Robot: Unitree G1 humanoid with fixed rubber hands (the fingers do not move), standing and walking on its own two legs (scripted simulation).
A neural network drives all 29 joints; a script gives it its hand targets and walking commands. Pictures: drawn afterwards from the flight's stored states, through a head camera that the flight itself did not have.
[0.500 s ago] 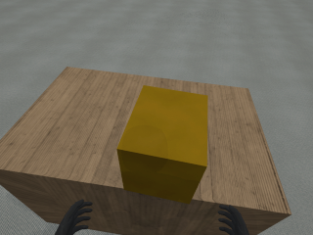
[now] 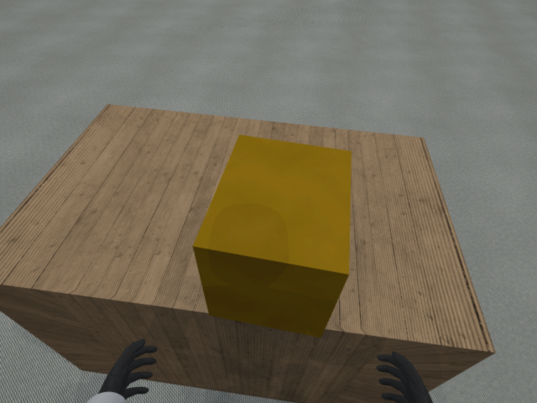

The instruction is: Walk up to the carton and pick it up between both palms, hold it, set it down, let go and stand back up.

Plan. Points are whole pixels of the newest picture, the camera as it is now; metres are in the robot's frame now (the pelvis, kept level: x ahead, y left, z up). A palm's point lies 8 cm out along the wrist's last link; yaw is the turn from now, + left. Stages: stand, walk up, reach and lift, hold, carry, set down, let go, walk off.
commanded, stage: let go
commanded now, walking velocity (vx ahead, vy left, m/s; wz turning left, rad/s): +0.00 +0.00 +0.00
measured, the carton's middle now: (279, 234) +0.42 -0.01 -0.02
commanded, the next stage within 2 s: stand in 0.30 s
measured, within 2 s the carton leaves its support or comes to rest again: neither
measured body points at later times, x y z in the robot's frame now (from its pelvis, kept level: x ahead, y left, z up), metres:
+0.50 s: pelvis -0.01 -0.01 -0.01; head -0.01 -0.02 +0.44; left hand +0.12 +0.23 -0.11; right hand +0.10 -0.27 -0.13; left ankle -0.03 +0.13 -0.74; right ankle +0.00 -0.12 -0.74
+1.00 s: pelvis -0.02 +0.01 -0.01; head -0.02 -0.01 +0.44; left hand +0.11 +0.22 -0.12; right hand -0.02 -0.24 -0.17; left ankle -0.03 +0.13 -0.74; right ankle +0.00 -0.12 -0.74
